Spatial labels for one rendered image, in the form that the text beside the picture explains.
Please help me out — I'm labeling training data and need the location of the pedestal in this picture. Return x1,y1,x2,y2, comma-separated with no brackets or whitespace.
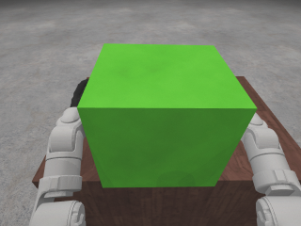
32,76,301,226

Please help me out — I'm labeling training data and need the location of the left robot hand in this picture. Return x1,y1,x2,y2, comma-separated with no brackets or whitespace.
70,79,89,107

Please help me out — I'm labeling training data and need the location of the carton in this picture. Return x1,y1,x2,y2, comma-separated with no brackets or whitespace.
77,43,258,188

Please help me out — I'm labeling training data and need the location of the robot left forearm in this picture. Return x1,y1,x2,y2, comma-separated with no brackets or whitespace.
28,106,86,226

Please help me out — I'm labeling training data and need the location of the robot left upper arm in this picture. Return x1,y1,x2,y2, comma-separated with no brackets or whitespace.
30,200,87,226

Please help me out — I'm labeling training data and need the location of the robot right upper arm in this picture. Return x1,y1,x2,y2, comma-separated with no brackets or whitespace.
256,196,301,226

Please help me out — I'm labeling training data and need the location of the robot right forearm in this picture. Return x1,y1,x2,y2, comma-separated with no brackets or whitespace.
240,113,301,197

